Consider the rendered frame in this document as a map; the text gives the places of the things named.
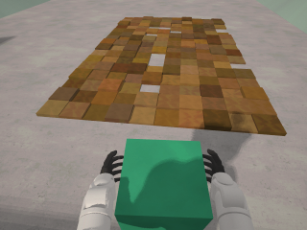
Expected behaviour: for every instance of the right robot hand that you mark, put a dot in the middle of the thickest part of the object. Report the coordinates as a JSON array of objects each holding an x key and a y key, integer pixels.
[{"x": 216, "y": 164}]

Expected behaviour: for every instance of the left robot forearm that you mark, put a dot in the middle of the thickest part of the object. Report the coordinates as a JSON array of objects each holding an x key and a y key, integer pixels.
[{"x": 97, "y": 209}]

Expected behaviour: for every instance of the left robot hand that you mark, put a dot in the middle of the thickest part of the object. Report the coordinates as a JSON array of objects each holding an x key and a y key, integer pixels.
[{"x": 108, "y": 166}]

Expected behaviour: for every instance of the carton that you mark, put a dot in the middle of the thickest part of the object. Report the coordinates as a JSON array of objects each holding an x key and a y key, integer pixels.
[{"x": 163, "y": 186}]

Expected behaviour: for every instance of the right robot forearm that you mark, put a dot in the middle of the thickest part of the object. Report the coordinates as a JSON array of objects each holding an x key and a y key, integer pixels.
[{"x": 231, "y": 205}]

